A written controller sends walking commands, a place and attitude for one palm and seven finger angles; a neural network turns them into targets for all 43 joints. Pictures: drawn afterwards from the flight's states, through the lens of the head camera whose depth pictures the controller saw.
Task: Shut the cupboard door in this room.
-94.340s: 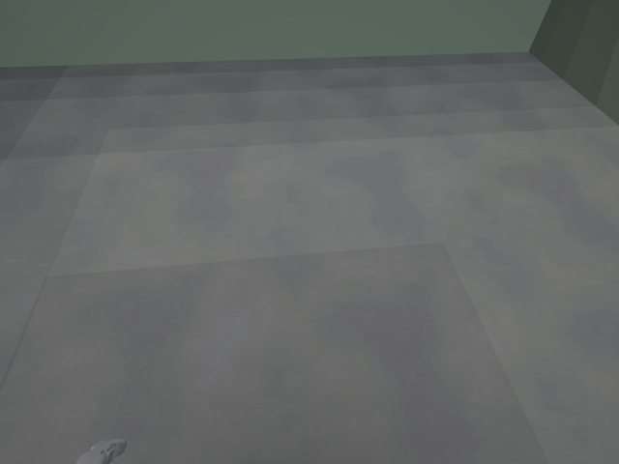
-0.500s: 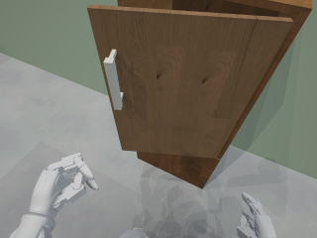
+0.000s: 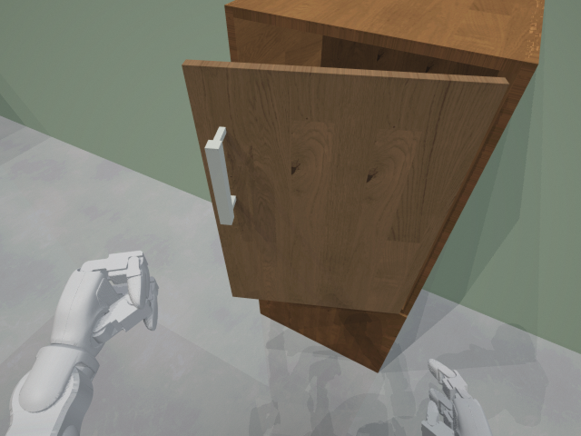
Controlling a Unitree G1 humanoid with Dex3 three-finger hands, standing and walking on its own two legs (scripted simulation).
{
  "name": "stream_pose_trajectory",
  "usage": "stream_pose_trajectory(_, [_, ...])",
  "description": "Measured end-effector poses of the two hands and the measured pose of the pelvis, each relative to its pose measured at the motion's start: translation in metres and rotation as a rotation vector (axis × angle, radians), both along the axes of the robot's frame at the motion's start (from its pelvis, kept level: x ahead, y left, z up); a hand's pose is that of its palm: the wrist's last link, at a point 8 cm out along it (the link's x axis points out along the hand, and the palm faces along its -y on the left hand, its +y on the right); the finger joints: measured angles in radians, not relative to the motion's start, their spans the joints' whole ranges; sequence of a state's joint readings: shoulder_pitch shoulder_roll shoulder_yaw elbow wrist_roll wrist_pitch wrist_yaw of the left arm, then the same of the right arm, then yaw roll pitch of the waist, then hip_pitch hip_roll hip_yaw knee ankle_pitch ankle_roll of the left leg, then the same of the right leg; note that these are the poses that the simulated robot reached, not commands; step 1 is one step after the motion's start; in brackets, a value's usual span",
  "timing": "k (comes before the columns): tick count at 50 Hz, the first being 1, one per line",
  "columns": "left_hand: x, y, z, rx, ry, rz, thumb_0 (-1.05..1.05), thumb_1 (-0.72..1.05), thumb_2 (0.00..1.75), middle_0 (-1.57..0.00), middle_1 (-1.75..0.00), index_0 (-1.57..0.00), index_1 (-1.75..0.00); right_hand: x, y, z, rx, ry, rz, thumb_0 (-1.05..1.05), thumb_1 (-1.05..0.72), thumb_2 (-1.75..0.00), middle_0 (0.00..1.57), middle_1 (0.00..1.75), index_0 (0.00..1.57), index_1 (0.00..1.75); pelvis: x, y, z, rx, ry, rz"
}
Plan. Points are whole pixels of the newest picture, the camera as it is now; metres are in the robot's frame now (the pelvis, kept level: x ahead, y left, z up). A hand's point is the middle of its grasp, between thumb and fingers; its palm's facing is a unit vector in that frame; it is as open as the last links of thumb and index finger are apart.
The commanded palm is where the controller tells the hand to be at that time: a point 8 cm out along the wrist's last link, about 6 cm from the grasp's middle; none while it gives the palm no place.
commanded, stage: raise the hand and make a fist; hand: left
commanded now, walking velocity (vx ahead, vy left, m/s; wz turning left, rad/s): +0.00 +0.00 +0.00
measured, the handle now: (224, 178) +0.47 +0.16 +0.11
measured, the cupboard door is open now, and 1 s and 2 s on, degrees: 22 22 22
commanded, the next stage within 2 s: bring the fist close to the handle in 0.32 s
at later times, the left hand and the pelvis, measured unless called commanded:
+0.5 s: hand (181, 319) +0.23 +0.15 +0.10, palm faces -0.02 -1.00 -0.05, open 3.1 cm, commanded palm +0.21 +0.21 +0.11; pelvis +0.00 -0.03 +0.00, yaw +0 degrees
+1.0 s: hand (197, 256) +0.31 +0.16 +0.11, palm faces +0.00 -1.00 -0.03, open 3.1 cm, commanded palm +0.29 +0.20 +0.11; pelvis +0.01 -0.02 +0.00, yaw -2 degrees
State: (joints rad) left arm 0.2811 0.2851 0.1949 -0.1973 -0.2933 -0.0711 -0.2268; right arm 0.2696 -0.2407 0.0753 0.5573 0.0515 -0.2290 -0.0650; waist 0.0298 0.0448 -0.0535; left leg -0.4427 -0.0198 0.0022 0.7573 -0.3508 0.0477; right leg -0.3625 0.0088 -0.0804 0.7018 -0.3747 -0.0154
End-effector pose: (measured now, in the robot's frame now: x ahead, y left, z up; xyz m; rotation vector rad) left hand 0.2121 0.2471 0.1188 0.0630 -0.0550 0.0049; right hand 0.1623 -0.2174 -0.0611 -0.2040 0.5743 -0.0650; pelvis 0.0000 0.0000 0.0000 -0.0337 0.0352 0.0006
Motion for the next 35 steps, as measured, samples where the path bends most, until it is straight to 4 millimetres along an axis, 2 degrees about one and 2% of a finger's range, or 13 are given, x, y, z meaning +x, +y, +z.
stream_pose_trajectory(8, [-0.003, -0.02, -0.021, -0.029, 0.123, -0.026, 0.01, 0.9, 0.9, -1.3, -1.5, -1.3, -1.49, -0.008, -0.022, 0.0, -0.009, 0.012, -0.041, 0.01, -0.9, -0.9, 0.21, 0.3, 0.2, 0.3, 0.001, -0.011, 0.003, 0.016, -0.003, -0.011])
stream_pose_trajectory(17, [-0.005, -0.029, -0.003, 0.004, -0.003, 0.007, 0.02, 0.9, 0.9, -1.3, -1.5, -1.3, -1.5, -0.003, -0.036, -0.001, -0.009, -0.002, -0.023, 0.01, -0.9, -0.9, 0.2, 0.3, 0.2, 0.3, 0.0, -0.024, 0.001, 0.019, -0.007, -0.003])
stream_pose_trajectory(25, [-0.006, -0.039, -0.015, -0.011, 0.077, -0.019, 0.01, 0.9, 0.9, -1.3, -1.5, -1.3, -1.5, 0.001, -0.042, -0.002, 0.007, -0.014, -0.037, 0.01, -0.9, -0.9, 0.2, 0.3, 0.2, 0.3, 0.0, -0.031, 0.001, 0.027, -0.006, -0.009])
stream_pose_trajectory(31, [0.008, -0.029, -0.008, -0.003, 0.002, 0.031, 0.02, 0.9, 0.9, -1.31, -1.5, -1.3, -1.5, -0.001, -0.045, -0.005, -0.007, 0.008, -0.031, 0.01, -0.9, -0.9, 0.2, 0.3, 0.2, 0.3, -0.003, -0.034, 0.0, 0.024, -0.008, 0.0])
stream_pose_trajectory(35, [0.028, -0.038, -0.007, -0.009, 0.003, -0.02, 0.01, 0.9, 0.9, -1.31, -1.5, -1.3, -1.5, -0.004, -0.046, -0.009, -0.007, 0.023, -0.043, 0.01, -0.9, -0.9, 0.2, 0.3, 0.2, 0.3, -0.004, -0.031, 0.0, 0.021, -0.003, 0.002])
